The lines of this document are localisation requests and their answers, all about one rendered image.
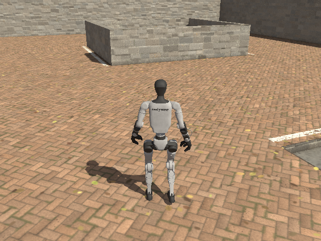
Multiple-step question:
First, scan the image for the robot head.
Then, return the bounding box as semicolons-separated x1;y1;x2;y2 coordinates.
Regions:
152;79;169;103

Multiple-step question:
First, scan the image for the robot right hand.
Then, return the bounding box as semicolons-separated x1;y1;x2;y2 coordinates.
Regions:
180;140;192;152

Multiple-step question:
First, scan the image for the robot right upper arm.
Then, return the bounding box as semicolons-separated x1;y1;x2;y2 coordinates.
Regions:
171;101;185;129

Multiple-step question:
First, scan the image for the robot left forearm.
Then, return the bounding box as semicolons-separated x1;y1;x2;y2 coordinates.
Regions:
132;120;141;137

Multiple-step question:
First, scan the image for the robot left upper arm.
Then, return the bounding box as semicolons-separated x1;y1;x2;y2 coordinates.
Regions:
136;101;150;128

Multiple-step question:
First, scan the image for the right robot thigh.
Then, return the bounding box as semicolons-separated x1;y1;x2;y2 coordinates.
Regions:
166;140;178;170

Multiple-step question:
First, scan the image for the robot left hand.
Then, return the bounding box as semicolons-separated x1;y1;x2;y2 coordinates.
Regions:
131;135;142;145

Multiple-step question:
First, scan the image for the robot right forearm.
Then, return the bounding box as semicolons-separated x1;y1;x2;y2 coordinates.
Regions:
180;122;190;142

